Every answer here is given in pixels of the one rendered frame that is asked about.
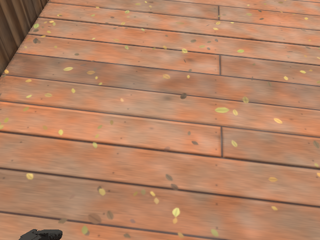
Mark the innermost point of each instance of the left robot hand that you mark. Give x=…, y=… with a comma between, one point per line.
x=46, y=234

